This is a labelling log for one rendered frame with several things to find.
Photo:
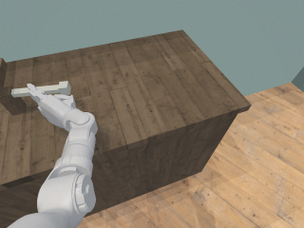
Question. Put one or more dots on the tap lever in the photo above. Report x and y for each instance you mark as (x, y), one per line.
(63, 87)

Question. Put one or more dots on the counter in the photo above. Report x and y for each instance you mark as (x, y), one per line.
(160, 104)

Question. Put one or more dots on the left robot hand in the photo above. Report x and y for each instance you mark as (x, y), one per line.
(53, 107)

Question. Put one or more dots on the left robot upper arm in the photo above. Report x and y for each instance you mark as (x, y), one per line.
(62, 203)

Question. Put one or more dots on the left robot forearm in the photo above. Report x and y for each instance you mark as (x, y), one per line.
(79, 147)

